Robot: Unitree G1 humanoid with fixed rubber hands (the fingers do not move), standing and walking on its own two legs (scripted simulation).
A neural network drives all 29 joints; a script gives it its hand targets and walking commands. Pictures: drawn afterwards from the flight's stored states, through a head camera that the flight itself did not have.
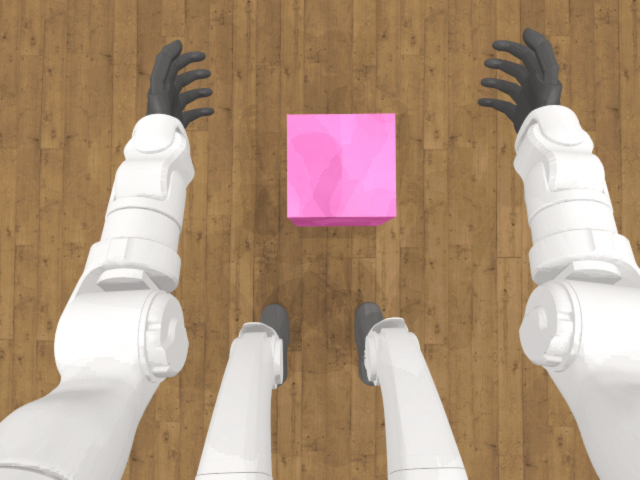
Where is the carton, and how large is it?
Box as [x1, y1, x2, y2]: [287, 113, 395, 226]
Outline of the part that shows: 394,113 287,115 287,217 297,226 378,225 394,217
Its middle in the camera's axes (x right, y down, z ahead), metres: +0.04 -0.15 +0.87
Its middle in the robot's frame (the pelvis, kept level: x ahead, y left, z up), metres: +0.52 -0.04 -0.53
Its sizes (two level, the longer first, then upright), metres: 0.210 0.200 0.250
